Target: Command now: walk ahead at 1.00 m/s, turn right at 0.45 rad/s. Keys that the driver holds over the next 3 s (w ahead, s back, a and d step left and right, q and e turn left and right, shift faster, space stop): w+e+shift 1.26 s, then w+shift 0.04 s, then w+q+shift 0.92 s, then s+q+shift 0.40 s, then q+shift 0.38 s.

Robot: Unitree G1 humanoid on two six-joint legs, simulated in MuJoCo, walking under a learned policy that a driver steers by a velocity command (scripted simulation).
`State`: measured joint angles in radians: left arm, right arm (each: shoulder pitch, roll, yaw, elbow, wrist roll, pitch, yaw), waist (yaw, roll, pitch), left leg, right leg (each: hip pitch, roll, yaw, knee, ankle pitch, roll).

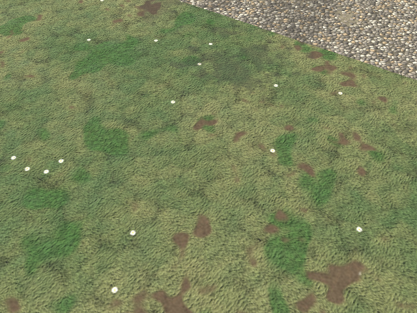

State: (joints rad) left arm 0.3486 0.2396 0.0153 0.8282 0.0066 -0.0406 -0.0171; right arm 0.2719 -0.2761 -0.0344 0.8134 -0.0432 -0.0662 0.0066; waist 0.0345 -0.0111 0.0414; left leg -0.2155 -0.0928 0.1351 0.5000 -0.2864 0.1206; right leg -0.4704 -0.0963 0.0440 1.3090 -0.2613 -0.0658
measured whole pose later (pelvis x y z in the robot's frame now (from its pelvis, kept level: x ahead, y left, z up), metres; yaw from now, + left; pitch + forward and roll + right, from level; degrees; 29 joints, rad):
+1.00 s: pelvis +0.89 -0.27 +0.00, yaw -52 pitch +2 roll +3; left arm 0.00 0.35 0.04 0.59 0.03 0.01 -0.08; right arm 0.51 -0.33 -0.06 0.88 -0.03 -0.10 0.00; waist -0.07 -0.06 0.01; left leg 0.06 0.00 0.23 0.28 -0.36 -0.02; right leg -0.80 -0.06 -0.04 1.10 -0.09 -0.10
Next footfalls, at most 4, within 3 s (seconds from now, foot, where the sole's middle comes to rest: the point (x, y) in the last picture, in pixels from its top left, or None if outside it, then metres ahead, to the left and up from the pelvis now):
0.28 right None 0.46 -0.11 -0.77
0.70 left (258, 198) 0.92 -0.12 -0.77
1.16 right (366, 174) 1.05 -0.55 -0.77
1.58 left None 1.35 -0.92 -0.77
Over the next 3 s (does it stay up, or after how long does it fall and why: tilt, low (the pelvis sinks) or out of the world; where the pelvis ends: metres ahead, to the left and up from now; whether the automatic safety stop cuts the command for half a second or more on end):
stays up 1.66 -1.55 0.01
